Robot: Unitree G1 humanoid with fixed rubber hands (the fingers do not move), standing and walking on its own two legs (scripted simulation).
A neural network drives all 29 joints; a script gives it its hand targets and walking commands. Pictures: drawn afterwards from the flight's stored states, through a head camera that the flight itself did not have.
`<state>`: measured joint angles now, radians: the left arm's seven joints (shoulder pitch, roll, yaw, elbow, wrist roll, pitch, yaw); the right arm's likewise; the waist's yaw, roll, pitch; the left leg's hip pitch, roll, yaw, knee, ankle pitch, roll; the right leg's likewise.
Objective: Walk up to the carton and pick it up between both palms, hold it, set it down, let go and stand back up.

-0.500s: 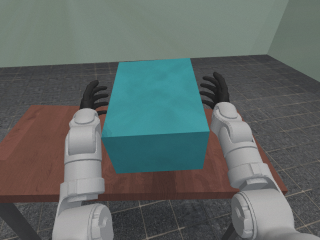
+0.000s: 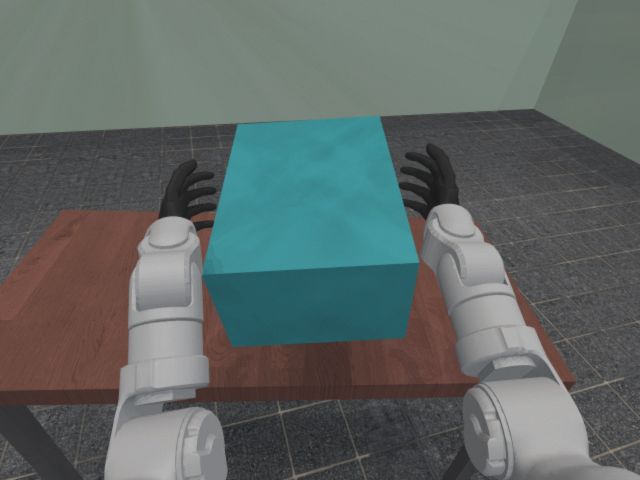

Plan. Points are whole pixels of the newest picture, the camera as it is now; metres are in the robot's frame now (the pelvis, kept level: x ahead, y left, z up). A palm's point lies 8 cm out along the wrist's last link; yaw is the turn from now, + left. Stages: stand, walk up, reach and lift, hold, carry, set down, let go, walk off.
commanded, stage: hold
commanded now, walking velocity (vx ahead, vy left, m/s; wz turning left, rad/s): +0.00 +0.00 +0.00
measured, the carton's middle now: (312, 220) +0.44 -0.01 +0.14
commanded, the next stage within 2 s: set down in 0.44 s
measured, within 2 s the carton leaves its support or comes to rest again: neither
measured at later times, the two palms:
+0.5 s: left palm (179, 224) +0.36 +0.16 +0.19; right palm (440, 208) +0.36 -0.16 +0.22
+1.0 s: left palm (198, 228) +0.40 +0.15 +0.15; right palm (435, 204) +0.39 -0.17 +0.20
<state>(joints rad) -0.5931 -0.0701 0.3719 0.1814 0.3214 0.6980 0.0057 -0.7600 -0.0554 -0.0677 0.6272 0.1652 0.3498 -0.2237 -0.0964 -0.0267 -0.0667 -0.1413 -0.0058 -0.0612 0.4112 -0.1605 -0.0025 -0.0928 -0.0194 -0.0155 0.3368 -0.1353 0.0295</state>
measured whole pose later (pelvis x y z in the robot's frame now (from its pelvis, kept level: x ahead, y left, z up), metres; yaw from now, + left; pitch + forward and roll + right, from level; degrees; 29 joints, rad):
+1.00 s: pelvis +0.02 +0.00 +0.00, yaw +0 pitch -5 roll -1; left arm -0.66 -0.05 0.47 0.45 0.41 0.43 -0.10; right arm -0.74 0.03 -0.21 0.65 -0.06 0.07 -0.17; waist -0.10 -0.04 0.00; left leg -0.11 0.00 -0.06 0.36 -0.16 0.00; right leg -0.07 -0.02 -0.02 0.30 -0.14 0.03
